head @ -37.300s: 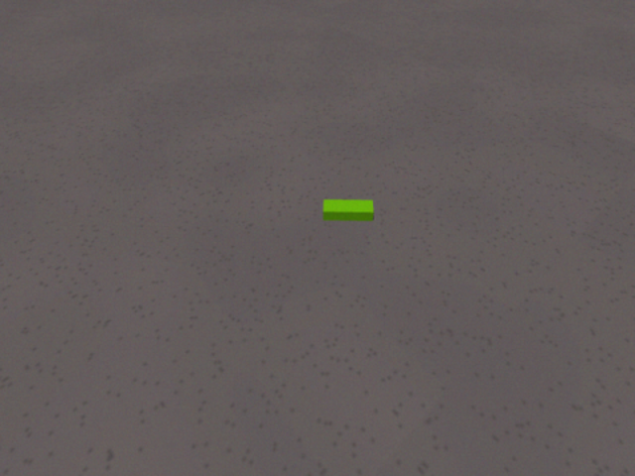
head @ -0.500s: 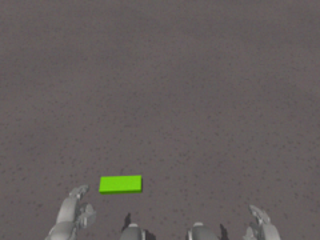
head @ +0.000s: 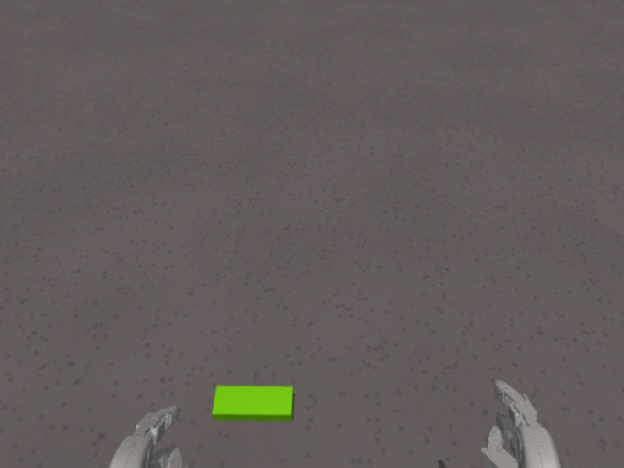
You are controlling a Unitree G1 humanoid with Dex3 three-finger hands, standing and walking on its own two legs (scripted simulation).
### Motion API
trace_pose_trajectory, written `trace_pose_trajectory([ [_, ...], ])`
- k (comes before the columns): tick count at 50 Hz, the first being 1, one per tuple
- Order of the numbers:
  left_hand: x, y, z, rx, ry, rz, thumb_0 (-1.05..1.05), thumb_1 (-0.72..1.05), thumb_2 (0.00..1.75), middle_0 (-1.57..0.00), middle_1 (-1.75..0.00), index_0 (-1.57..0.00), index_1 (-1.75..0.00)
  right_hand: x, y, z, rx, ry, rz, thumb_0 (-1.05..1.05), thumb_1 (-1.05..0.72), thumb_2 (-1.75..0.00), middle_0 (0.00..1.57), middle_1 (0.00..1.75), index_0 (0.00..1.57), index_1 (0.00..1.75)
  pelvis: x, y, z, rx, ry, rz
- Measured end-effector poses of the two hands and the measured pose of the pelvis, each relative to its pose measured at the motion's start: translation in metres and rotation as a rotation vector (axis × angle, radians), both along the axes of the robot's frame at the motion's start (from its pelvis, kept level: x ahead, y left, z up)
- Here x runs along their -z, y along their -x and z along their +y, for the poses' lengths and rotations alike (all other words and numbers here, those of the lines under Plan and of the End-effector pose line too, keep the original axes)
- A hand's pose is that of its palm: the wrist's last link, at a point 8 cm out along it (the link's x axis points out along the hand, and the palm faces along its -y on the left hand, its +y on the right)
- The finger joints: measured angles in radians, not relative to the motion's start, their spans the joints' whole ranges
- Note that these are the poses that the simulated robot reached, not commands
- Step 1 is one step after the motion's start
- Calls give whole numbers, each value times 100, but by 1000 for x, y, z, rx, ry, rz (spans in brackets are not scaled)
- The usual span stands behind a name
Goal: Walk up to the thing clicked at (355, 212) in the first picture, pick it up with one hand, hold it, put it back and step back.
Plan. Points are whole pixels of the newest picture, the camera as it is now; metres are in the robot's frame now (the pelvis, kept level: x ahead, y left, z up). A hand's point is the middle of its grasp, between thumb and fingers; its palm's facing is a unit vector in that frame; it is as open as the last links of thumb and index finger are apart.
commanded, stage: home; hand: left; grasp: from above
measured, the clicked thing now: (254, 403) +0.47 +0.21 -0.69
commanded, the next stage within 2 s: stand in 1.76 s
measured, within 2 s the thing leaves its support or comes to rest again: neither
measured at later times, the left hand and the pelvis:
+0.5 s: hand out of the picture +0.16 +0.18 -0.05, palm faces +0.03 -0.98 -0.20, open 7.4 cm; pelvis +0.00 +0.00 +0.00, yaw -1 degrees
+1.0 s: hand out of the picture +0.16 +0.18 -0.05, palm faces +0.04 -0.98 -0.20, open 7.4 cm; pelvis +0.00 +0.00 +0.00, yaw +0 degrees
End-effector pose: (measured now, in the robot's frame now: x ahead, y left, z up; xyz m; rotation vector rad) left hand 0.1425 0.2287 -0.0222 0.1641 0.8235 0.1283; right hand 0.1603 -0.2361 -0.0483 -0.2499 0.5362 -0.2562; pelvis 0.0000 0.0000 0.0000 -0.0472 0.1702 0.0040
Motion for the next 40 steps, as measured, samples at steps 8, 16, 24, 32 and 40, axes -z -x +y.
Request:
trace_pose_trajectory([
  [8,-1,-2,-1,7,-6,-6,1,90,90,-20,-30,-20,-30,5,6,-2,1,2,28,1,-90,-90,21,30,20,30,0,0,0,0,1,-5],
  [16,-2,-3,-2,13,-10,-7,1,90,90,-20,-30,-20,-30,12,19,-5,24,-4,63,1,-90,-90,21,30,20,30,0,1,-1,5,-1,-5],
  [24,-1,-3,-3,18,-8,-6,1,90,90,-20,-30,-20,-30,13,26,-7,37,-3,68,2,-90,-90,21,30,20,30,1,3,-1,9,-2,-7],
  [32,-2,0,-4,18,-8,-10,1,90,90,-20,-30,-20,-30,11,23,-8,35,-1,49,2,-90,-90,21,30,20,30,1,4,-2,9,-2,-8],
  [40,-1,2,-4,15,-9,-7,1,90,90,-20,-30,-20,-30,8,19,-7,25,0,32,2,-90,-90,21,30,20,30,1,5,-2,8,-3,-11],
])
